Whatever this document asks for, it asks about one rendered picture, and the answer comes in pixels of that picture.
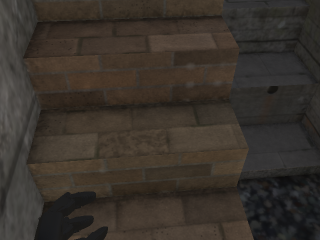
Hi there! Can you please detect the robot left hand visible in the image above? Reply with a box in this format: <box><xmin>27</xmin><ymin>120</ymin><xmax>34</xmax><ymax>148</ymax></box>
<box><xmin>34</xmin><ymin>191</ymin><xmax>108</xmax><ymax>240</ymax></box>

